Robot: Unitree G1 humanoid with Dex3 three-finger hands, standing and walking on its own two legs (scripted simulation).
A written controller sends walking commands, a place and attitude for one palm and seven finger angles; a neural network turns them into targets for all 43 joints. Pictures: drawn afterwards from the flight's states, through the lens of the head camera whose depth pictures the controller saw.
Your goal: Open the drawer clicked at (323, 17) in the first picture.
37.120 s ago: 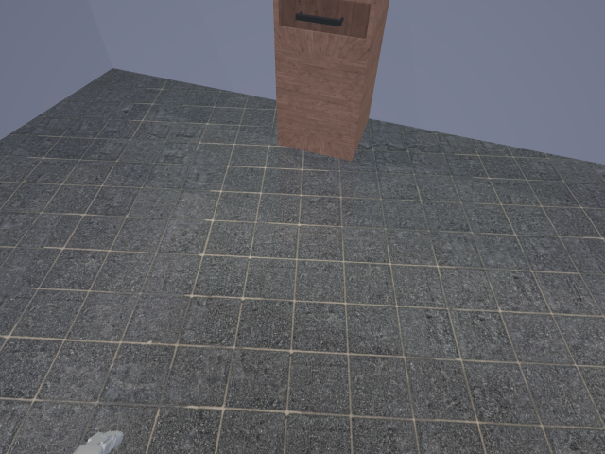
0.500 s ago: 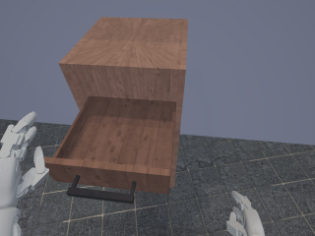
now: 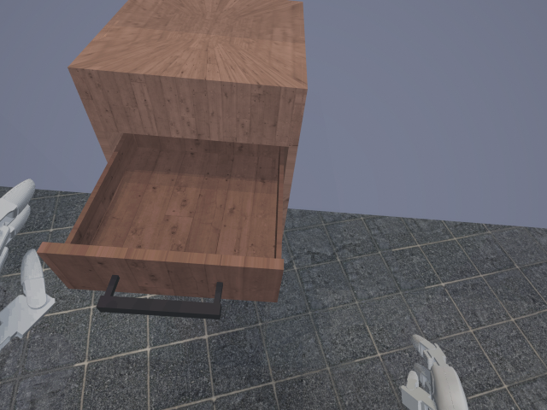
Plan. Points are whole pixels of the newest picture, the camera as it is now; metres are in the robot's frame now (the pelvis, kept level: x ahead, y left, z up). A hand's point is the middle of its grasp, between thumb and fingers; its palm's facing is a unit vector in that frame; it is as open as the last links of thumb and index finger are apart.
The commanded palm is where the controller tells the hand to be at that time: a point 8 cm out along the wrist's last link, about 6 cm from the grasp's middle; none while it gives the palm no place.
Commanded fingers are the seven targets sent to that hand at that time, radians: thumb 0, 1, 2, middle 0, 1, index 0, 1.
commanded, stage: step back with the hand held close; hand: left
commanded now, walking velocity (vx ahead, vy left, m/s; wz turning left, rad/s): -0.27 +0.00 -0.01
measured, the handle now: (163, 296) +0.30 +0.19 -0.06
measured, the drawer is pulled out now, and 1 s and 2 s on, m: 0.30 0.30 0.30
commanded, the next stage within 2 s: stop stepping back and stand still in 0.72 s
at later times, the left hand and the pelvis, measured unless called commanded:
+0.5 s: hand (18, 408) +0.11 +0.21 +0.17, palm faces +0.39 -0.80 -0.45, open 7.4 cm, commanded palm +0.04 +0.25 +0.18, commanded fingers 0.00 0.90 0.90 -0.20 -0.30 -0.20 -0.30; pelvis -0.09 -0.02 -0.01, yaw -1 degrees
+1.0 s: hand out of the picture +0.02 +0.18 +0.18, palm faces +0.32 -0.83 -0.46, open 7.4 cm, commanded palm -0.04 +0.23 +0.18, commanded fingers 0.00 0.90 0.90 -0.20 -0.30 -0.20 -0.30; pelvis -0.18 -0.05 -0.01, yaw -2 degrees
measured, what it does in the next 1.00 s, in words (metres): walks backwards: right foot, then left foot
